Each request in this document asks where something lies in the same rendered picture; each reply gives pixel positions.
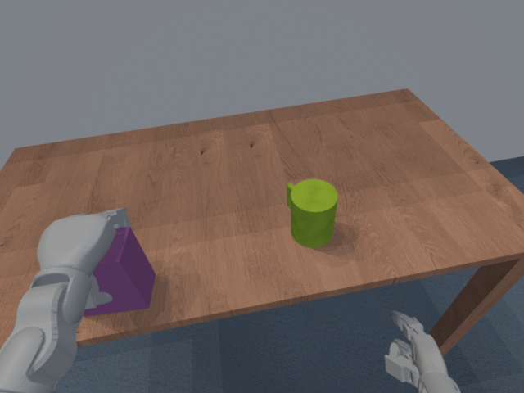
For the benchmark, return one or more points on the right robot hand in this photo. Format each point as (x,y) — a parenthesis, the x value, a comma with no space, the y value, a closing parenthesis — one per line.
(407,363)

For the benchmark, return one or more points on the left robot forearm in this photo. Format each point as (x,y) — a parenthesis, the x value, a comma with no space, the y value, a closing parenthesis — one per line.
(43,344)

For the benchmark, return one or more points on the sponge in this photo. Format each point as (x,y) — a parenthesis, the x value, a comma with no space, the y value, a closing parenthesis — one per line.
(126,274)

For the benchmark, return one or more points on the left robot hand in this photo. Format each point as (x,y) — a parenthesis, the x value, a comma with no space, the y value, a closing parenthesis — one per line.
(80,242)

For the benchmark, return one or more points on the table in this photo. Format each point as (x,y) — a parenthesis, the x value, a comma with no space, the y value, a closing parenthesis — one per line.
(207,202)

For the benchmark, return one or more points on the right robot forearm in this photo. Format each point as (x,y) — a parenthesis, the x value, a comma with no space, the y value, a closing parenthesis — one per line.
(437,383)

